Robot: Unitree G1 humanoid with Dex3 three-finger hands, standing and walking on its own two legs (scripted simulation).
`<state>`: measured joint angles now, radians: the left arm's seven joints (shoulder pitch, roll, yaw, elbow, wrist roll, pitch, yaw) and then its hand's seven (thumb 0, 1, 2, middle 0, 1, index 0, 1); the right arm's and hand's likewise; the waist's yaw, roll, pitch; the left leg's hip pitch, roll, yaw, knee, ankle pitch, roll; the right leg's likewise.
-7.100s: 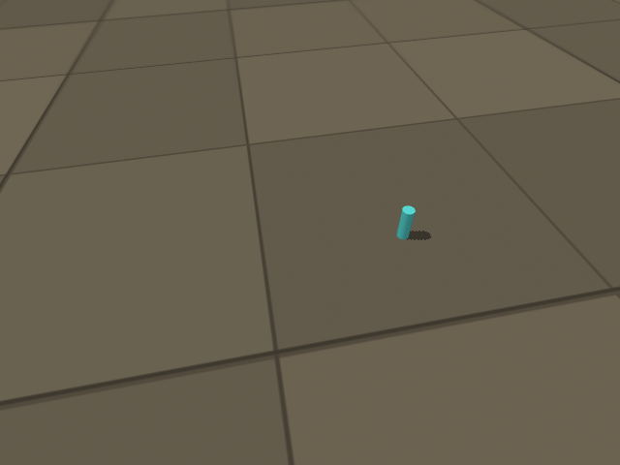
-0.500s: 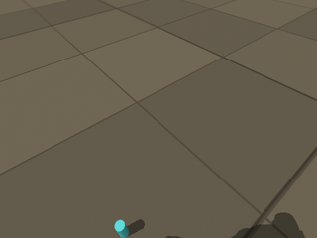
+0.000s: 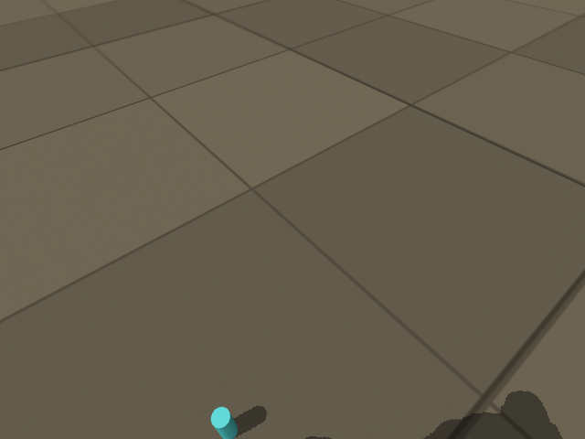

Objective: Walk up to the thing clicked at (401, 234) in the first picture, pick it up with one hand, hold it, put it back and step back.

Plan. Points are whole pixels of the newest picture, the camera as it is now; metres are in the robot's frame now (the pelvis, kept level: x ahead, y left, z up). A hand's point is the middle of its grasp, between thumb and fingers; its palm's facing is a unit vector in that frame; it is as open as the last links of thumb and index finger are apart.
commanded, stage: stand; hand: left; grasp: from the side
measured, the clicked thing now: (225, 424) +0.32 +0.25 -0.70
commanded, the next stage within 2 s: go down in 0.02 s
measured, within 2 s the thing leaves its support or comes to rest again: neither
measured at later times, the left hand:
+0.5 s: hand out of the picture +0.15 +0.28 -0.19, palm faces +0.11 -0.94 -0.32, open 14.1 cm
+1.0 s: hand out of the picture +0.16 +0.35 -0.28, palm faces +0.20 -0.94 -0.26, open 17.4 cm
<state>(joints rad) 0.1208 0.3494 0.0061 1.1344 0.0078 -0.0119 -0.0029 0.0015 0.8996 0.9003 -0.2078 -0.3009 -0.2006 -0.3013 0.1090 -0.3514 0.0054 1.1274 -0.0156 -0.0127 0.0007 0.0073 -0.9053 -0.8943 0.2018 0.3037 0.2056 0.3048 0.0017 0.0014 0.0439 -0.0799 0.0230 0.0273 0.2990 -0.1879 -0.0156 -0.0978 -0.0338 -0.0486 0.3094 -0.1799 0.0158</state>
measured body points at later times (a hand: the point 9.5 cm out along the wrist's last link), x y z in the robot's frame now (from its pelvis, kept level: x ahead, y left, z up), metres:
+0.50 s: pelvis -0.02 +0.00 -0.05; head +0.05 +0.02 +0.39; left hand +0.14 +0.33 -0.17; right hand +0.08 -0.27 -0.16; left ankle -0.02 +0.13 -0.75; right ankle -0.01 -0.13 -0.75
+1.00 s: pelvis -0.07 +0.00 -0.20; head +0.08 +0.04 +0.22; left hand +0.15 +0.40 -0.26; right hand +0.16 -0.25 -0.29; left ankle -0.02 +0.13 -0.75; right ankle -0.01 -0.13 -0.75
